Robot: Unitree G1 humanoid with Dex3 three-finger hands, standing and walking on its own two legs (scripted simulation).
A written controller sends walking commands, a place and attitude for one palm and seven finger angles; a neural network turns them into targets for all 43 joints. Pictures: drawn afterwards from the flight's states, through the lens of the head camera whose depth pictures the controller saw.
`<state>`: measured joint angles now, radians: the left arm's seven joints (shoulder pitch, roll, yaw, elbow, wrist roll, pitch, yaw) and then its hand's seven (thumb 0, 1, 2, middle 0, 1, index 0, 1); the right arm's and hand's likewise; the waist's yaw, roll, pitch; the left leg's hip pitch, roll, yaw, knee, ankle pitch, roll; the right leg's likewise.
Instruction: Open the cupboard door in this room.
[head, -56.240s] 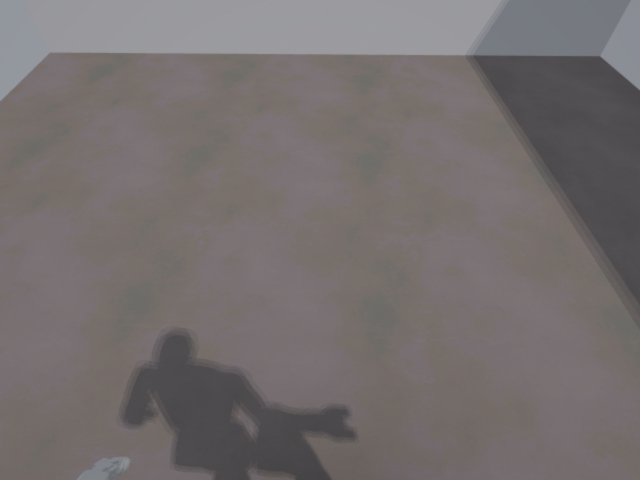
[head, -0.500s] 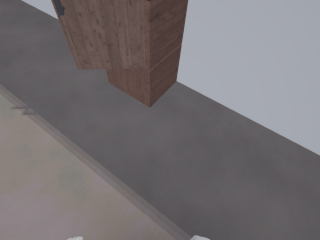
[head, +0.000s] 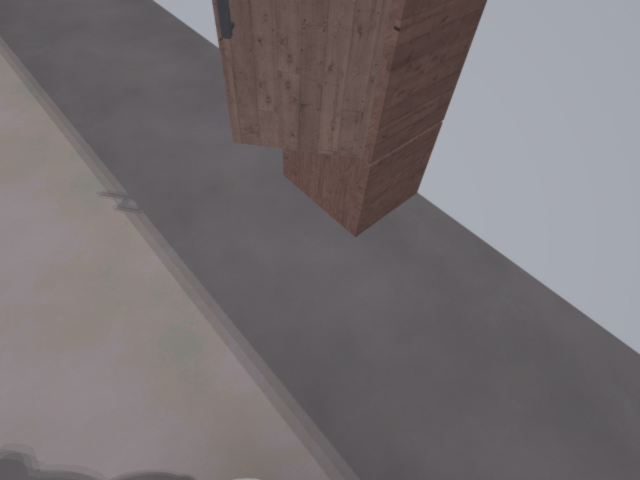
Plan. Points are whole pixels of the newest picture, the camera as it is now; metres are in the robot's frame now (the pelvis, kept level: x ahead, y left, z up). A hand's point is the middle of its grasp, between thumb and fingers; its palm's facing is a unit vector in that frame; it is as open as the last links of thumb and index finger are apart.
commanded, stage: take the last steps up to it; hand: left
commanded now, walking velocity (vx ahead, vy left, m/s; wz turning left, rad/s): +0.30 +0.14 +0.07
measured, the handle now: (226, 5) +1.04 +0.33 +0.07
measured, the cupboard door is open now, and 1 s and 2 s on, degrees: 41 41 41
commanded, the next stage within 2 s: come to a stop and stand still in 1.04 s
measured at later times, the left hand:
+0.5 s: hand (215, 362) +0.29 +0.19 -0.16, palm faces -0.03 -0.98 -0.18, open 7.4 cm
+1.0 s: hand (196, 368) +0.28 +0.22 -0.17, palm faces +0.17 -0.97 -0.15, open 7.3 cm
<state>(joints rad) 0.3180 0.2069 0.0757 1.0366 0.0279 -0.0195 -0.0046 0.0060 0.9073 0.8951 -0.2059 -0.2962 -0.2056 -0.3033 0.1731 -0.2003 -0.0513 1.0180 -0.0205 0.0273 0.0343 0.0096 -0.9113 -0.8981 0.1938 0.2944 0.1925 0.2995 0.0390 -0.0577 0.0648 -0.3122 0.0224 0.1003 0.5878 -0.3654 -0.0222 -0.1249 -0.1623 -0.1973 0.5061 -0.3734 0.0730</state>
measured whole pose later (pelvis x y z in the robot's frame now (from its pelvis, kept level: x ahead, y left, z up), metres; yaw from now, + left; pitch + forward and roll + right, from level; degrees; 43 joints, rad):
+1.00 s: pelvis +0.37 +0.07 +0.00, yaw +2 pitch +1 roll +0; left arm 0.40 0.12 0.05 1.15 0.02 -0.05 0.00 0.00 0.91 0.90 -0.20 -0.30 -0.20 -0.30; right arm 0.10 -0.18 -0.04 1.03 -0.03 -0.04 0.02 0.01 -0.91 -0.90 0.19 0.29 0.19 0.30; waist 0.06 -0.02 0.06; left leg -0.40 0.04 0.11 0.52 -0.17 -0.01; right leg -0.03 -0.08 -0.15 0.41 -0.39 0.03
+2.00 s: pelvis +0.44 +0.14 -0.01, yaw -3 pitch -1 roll +0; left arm 0.29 0.20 0.03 0.89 0.02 0.04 0.02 0.01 0.90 0.90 -0.20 -0.30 -0.20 -0.30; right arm 0.25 -0.17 -0.03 0.87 -0.03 0.00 -0.03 0.01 -0.91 -0.90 0.20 0.29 0.20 0.30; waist 0.00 0.02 0.00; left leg -0.26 -0.01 0.10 0.63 -0.36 0.05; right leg -0.34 -0.04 -0.04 0.64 -0.29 0.00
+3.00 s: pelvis +0.42 +0.11 +0.01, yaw -3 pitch -2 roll +1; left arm 0.24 0.22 0.01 1.08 0.01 -0.01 0.01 0.01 0.90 0.90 -0.20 -0.30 -0.20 -0.30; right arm 0.28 -0.23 -0.01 1.12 -0.02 -0.01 -0.01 0.01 -0.91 -0.90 0.20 0.29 0.20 0.30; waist -0.01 0.01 0.02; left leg -0.17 0.00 0.07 0.39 -0.20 0.01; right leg -0.23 -0.01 -0.07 0.40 -0.14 -0.03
